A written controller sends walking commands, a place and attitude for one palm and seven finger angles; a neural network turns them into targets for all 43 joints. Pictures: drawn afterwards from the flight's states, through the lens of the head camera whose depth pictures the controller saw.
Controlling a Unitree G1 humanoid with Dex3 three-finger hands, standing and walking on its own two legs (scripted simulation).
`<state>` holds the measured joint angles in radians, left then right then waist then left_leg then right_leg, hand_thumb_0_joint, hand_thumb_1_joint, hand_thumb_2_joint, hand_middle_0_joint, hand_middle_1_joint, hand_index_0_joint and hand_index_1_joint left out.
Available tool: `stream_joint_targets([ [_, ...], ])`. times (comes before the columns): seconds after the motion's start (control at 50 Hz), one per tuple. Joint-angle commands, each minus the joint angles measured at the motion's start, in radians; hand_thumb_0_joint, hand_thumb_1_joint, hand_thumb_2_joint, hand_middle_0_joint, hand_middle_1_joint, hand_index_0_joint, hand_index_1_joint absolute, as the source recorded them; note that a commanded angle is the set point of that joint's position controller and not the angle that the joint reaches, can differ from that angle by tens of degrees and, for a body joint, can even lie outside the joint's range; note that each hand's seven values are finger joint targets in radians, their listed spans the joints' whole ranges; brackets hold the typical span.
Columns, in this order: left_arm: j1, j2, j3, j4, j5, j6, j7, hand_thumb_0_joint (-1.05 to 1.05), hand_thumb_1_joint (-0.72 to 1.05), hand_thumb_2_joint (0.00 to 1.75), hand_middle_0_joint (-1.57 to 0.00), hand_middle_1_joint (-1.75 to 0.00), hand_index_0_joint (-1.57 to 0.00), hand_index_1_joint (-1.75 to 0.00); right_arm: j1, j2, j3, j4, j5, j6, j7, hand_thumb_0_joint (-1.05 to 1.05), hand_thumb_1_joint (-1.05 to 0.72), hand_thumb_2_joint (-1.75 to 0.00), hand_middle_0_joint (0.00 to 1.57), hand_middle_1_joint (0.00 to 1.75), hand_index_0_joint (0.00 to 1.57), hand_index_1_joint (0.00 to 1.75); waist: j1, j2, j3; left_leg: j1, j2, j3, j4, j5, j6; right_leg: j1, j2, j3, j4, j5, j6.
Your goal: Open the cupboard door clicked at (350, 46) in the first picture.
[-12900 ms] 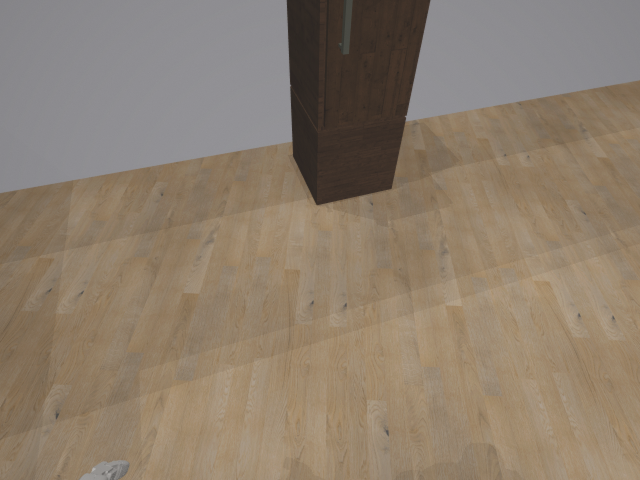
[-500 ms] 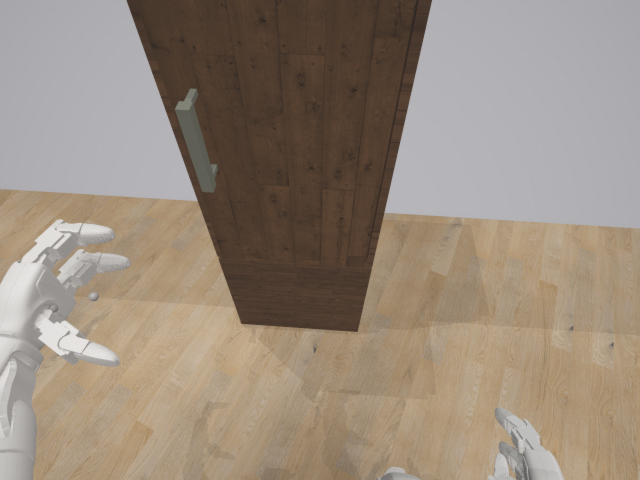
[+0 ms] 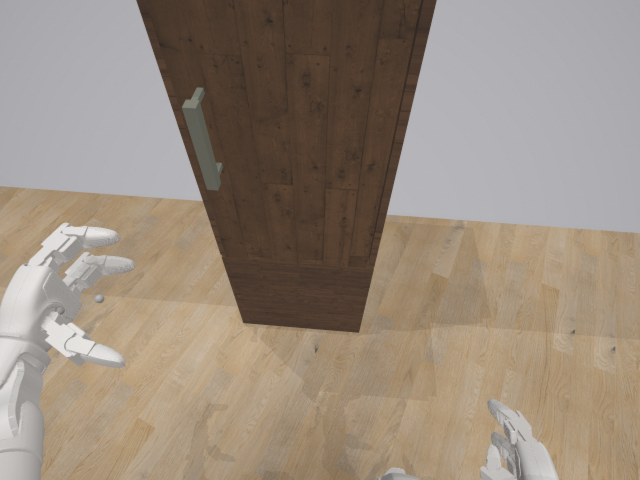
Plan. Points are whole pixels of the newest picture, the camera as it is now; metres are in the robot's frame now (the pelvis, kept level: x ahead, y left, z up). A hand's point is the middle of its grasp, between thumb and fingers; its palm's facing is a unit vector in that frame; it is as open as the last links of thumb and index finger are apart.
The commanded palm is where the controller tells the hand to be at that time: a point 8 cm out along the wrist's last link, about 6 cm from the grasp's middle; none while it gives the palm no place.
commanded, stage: move the hooked fingers beside the handle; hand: left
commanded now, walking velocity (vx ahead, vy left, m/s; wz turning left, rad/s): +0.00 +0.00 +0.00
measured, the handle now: (206, 141) +0.59 +0.22 +0.06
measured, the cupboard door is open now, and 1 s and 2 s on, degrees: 0 0 0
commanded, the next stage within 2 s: none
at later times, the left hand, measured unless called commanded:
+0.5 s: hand (126, 235) +0.39 +0.28 +0.07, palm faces -0.03 -1.00 -0.02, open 14.0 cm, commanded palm +0.37 +0.33 +0.08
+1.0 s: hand (140, 192) +0.47 +0.29 +0.07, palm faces -0.04 -1.00 -0.02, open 14.0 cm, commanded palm +0.45 +0.33 +0.07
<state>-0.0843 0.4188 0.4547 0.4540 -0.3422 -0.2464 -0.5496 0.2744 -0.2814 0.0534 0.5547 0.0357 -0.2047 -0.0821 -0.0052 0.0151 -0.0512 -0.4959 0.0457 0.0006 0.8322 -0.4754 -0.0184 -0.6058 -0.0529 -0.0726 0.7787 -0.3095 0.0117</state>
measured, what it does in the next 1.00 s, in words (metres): stands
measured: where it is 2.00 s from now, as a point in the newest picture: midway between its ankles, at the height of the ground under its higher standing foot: outside the picture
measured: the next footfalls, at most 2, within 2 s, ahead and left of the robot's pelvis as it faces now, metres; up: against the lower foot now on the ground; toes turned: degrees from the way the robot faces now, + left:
none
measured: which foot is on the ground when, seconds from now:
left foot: down 0.00-1.00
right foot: down 0.00-1.00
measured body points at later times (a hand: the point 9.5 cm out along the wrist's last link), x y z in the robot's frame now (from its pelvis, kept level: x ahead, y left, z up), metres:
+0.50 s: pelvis +0.00 +0.00 -0.01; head +0.08 +0.01 +0.43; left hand +0.38 +0.33 +0.07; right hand +0.08 -0.27 -0.10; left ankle -0.03 +0.13 -0.70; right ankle +0.05 -0.13 -0.70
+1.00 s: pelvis +0.00 +0.01 -0.02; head +0.13 +0.03 +0.41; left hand +0.46 +0.34 +0.07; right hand +0.03 -0.27 -0.12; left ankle -0.03 +0.13 -0.70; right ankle +0.05 -0.13 -0.70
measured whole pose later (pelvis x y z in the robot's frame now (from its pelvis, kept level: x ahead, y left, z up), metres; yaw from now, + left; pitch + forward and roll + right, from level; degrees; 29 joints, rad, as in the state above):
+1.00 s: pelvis +0.00 +0.01 -0.02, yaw -2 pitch +19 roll -2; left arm -0.78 0.71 0.56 1.13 -0.16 -0.32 -0.59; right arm 0.37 -0.30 0.05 0.57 0.01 0.03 -0.05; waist -0.13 -0.01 -0.06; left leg -0.77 0.06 0.01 0.95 -0.51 -0.01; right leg -0.87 -0.03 -0.05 0.84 -0.30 0.02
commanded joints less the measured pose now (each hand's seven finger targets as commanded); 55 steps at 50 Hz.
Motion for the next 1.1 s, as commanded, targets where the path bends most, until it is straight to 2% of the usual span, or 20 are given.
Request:
stream_joint_targets([
  [0.0, -0.376, 0.287, 0.074, -0.176, -0.023, -0.071, 0.009, 0.0, -0.5, 0.3, -0.3, -1.2, -0.3, -1.2, 0.0, -0.146, -0.063, -0.115, -0.001, -0.047, -0.023, 0.0, -0.9, -0.9, 0.2, 0.3, 0.2, 0.3, -0.028, 0.057, -0.236, -0.03, -0.053, -0.003, -0.129, 0.289, 0.021, 0.233, 0.053, 0.036, -0.066, 0.165, -0.033],
  [0.04, -0.423, 0.294, 0.063, -0.118, -0.009, -0.071, 0.006, 0.0, -0.5, 0.3, -0.3, -1.2, -0.3, -1.2, 0.006, -0.149, -0.062, -0.104, 0.001, -0.046, -0.028, 0.0, -0.9, -0.9, 0.2, 0.3, 0.2, 0.3, -0.036, 0.073, -0.225, -0.042, -0.053, -0.002, -0.128, 0.263, 0.018, 0.211, 0.05, 0.037, -0.066, 0.138, -0.032],
  [0.1, -0.493, 0.297, 0.044, -0.084, 0.004, -0.075, 0.0, 0.0, -0.5, 0.3, -0.3, -1.2, -0.3, -1.2, 0.02, -0.15, -0.061, -0.099, -0.001, -0.041, -0.028, 0.0, -0.9, -0.9, 0.2, 0.3, 0.2, 0.3, -0.037, 0.078, -0.277, -0.027, -0.054, -0.005, -0.122, 0.289, 0.018, 0.217, 0.05, 0.037, -0.052, 0.163, -0.035],
  [0.14, -0.471, 0.346, 0.089, -0.019, 0.014, -0.072, 0.002, 0.0, -0.5, 0.3, -0.3, -1.2, -0.3, -1.2, 0.027, -0.157, -0.061, -0.099, -0.003, -0.033, -0.025, 0.0, -0.9, -0.9, 0.2, 0.3, 0.2, 0.3, -0.02, 0.068, -0.288, -0.053, -0.052, -0.006, -0.121, 0.306, 0.016, 0.232, 0.048, 0.034, -0.043, 0.179, -0.038],
  [0.2, -0.559, 0.363, 0.086, 0.051, 0.019, -0.07, -0.004, 0.0, -0.5, 0.3, -0.3, -1.2, -0.3, -1.2, 0.04, -0.161, -0.059, -0.094, -0.004, -0.017, -0.019, 0.0, -0.9, -0.9, 0.2, 0.3, 0.2, 0.3, -0.03, 0.061, -0.277, -0.082, -0.051, -0.002, -0.112, 0.294, 0.015, 0.22, 0.05, 0.041, -0.038, 0.178, -0.038],
  [0.36, -0.64, 0.419, 0.112, 0.161, 0.048, -0.097, -0.01, 0.0, -0.5, 0.3, -0.3, -1.2, -0.3, -1.2, 0.094, -0.174, -0.07, -0.098, -0.008, 0.026, 0.0, 0.0, -0.9, -0.9, 0.2, 0.3, 0.2, 0.3, -0.033, 0.074, -0.356, -0.11, -0.049, 0.007, -0.09, 0.333, 0.018, 0.218, 0.054, 0.048, -0.012, 0.227, -0.036],
  [0.4, -0.665, 0.475, 0.153, 0.2, 0.05, -0.102, -0.014, 0.0, -0.5, 0.3, -0.3, -1.2, -0.3, -1.2, 0.112, -0.181, -0.072, -0.092, -0.01, 0.041, 0.002, 0.0, -0.9, -0.9, 0.2, 0.3, 0.2, 0.3, -0.032, 0.053, -0.37, -0.134, -0.048, 0.007, -0.081, 0.334, 0.021, 0.23, 0.058, 0.054, -0.007, 0.234, -0.035],
  [0.46, -0.763, 0.448, 0.102, 0.242, 0.065, -0.108, -0.019, 0.0, -0.5, 0.3, -0.3, -1.2, -0.3, -1.2, 0.124, -0.183, -0.072, -0.083, -0.007, 0.058, 0.003, 0.0, -0.9, -0.9, 0.2, 0.3, 0.2, 0.3, -0.061, 0.059, -0.349, -0.145, -0.047, 0.008, -0.079, 0.302, 0.025, 0.187, 0.057, 0.055, -0.012, 0.208, -0.031],
  [0.48, -0.787, 0.475, 0.118, 0.255, 0.066, -0.114, -0.02, 0.0, -0.5, 0.3, -0.3, -1.2, -0.3, -1.2, 0.133, -0.187, -0.073, -0.08, -0.008, 0.065, 0.001, 0.0, -0.9, -0.9, 0.2, 0.3, 0.2, 0.3, -0.061, 0.059, -0.351, -0.142, -0.045, 0.005, -0.071, 0.319, 0.028, 0.186, 0.061, 0.055, -0.004, 0.22, -0.036],
  [0.5, -0.809, 0.497, 0.128, 0.23, 0.073, -0.123, -0.021, 0.0, -0.5, 0.3, -0.3, -1.2, -0.3, -1.2, 0.145, -0.187, -0.077, -0.078, -0.009, 0.071, 0.002, 0.0, -0.9, -0.9, 0.2, 0.3, 0.2, 0.3, -0.056, 0.096, -0.403, -0.119, -0.046, 0.003, -0.069, 0.354, 0.026, 0.193, 0.061, 0.055, 0.004, 0.247, -0.036],
  [0.54, -0.819, 0.475, 0.107, 0.232, 0.081, -0.13, -0.019, 0.0, -0.5, 0.3, -0.3, -1.2, -0.3, -1.2, 0.152, -0.181, -0.078, -0.073, -0.012, 0.082, 0.004, 0.0, -0.9, -0.9, 0.2, 0.3, 0.2, 0.3, -0.059, 0.134, -0.426, -0.089, -0.044, 0.002, -0.063, 0.399, 0.023, 0.179, 0.061, 0.049, 0.009, 0.274, -0.036],
  [0.56, -0.811, 0.473, 0.109, 0.247, 0.083, -0.128, -0.016, 0.0, -0.5, 0.3, -0.3, -1.2, -0.3, -1.2, 0.162, -0.183, -0.081, -0.07, -0.013, 0.088, 0.007, 0.0, -0.9, -0.9, 0.2, 0.3, 0.2, 0.3, -0.061, 0.116, -0.433, -0.087, -0.042, 0.002, -0.06, 0.413, 0.025, 0.178, 0.063, 0.047, 0.01, 0.284, -0.035],
  [0.6, -0.844, 0.514, 0.137, 0.313, 0.084, -0.122, -0.014, 0.0, -0.5, 0.3, -0.3, -1.2, -0.3, -1.2, 0.176, -0.19, -0.079, -0.061, -0.013, 0.105, 0.006, 0.0, -0.9, -0.9, 0.2, 0.3, 0.2, 0.3, -0.072, 0.069, -0.413, -0.125, -0.038, 0.0, -0.054, 0.398, 0.026, 0.173, 0.067, 0.046, 0.013, 0.284, -0.032],
  [0.64, -0.886, 0.518, 0.128, 0.357, 0.098, -0.118, -0.011, 0.0, -0.5, 0.3, -0.3, -1.2, -0.3, -1.2, 0.178, -0.191, -0.076, -0.058, -0.014, 0.118, 0.008, 0.0, -0.9, -0.9, 0.2, 0.3, 0.2, 0.3, -0.078, 0.095, -0.39, -0.152, -0.041, 0.006, -0.055, 0.353, 0.027, 0.16, 0.063, 0.052, 0.009, 0.258, -0.031],
  [0.72, -0.902, 0.59, 0.172, 0.377, 0.122, -0.132, -0.007, 0.0, -0.5, 0.3, -0.3, -1.2, -0.3, -1.2, 0.204, -0.194, -0.079, -0.065, -0.019, 0.149, 0.014, 0.0, -0.9, -0.9, 0.2, 0.3, 0.2, 0.3, -0.068, 0.101, -0.462, -0.135, -0.039, 0.003, -0.036, 0.425, 0.03, 0.184, 0.067, 0.054, 0.029, 0.317, -0.034],
  [0.88, -1.039, 0.604, 0.139, 0.485, 0.145, -0.139, -0.036, 0.0, -0.5, 0.3, -0.3, -1.2, -0.3, -1.2, 0.23, -0.199, -0.073, -0.055, -0.024, 0.199, 0.019, 0.0, -0.9, -0.9, 0.2, 0.3, 0.2, 0.3, -0.115, 0.115, -0.42, -0.153, -0.031, -0.005, -0.012, 0.435, 0.034, 0.108, 0.075, 0.047, 0.039, 0.317, -0.035],
  [0.94, -1.046, 0.632, 0.156, 0.479, 0.152, -0.139, -0.04, 0.0, -0.5, 0.3, -0.3, -1.2, -0.3, -1.2, 0.247, -0.203, -0.075, -0.053, -0.028, 0.218, 0.022, 0.0, -0.9, -0.9, 0.2, 0.3, 0.2, 0.3, -0.109, 0.142, -0.497, -0.115, -0.028, -0.012, 0.001, 0.495, 0.03, 0.105, 0.075, 0.046, 0.046, 0.334, -0.033],
  [0.98, -1.11, 0.588, 0.104, 0.491, 0.155, -0.137, -0.041, 0.0, -0.5, 0.3, -0.3, -1.2, -0.3, -1.2, 0.25, -0.199, -0.072, -0.045, -0.029, 0.226, 0.022, 0.0, -0.9, -0.9, 0.2, 0.3, 0.2, 0.3, -0.137, 0.167, -0.457, -0.101, -0.023, -0.02, 0.007, 0.503, 0.027, 0.046, 0.079, 0.037, 0.047, 0.314, -0.035],
  [1.04, -1.128, 0.64, 0.137, 0.534, 0.169, -0.126, -0.029, 0.0, -0.5, 0.3, -0.3, -1.2, -0.3, -1.2, 0.264, -0.206, -0.071, -0.037, -0.032, 0.242, 0.024, 0.0, -0.9, -0.9, 0.2, 0.3, 0.2, 0.3, -0.141, 0.135, -0.47, -0.131, -0.023, -0.022, 0.013, 0.469, 0.029, 0.056, 0.078, 0.038, 0.045, 0.303, -0.031],
  [1.08, -1.194, 0.639, 0.119, 0.509, 0.181, -0.131, -0.023, 0.0, -0.5, 0.3, -0.3, -1.2, -0.3, -1.2, 0.272, -0.204, -0.069, -0.036, -0.035, 0.247, 0.022, 0.0, -0.9, -0.9, 0.2, 0.3, 0.2, 0.3, -0.152, 0.176, -0.48, -0.107, -0.021, -0.029, 0.018, 0.499, 0.027, 0.034, 0.08, 0.036, 0.053, 0.307, -0.036],
])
